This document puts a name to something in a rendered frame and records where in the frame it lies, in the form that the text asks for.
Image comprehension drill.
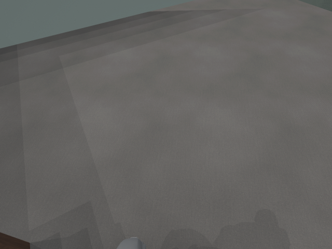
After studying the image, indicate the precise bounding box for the left robot thigh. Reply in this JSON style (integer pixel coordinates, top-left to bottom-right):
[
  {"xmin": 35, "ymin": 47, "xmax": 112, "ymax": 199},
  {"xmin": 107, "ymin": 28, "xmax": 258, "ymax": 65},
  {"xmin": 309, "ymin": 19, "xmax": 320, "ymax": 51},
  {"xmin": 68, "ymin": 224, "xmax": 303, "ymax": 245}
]
[{"xmin": 116, "ymin": 238, "xmax": 146, "ymax": 249}]

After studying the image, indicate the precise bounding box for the table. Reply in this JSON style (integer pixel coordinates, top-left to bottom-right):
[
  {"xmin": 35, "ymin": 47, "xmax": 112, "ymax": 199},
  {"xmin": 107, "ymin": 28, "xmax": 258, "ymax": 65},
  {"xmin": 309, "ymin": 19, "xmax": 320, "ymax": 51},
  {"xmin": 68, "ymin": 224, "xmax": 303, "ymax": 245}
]
[{"xmin": 0, "ymin": 232, "xmax": 30, "ymax": 249}]

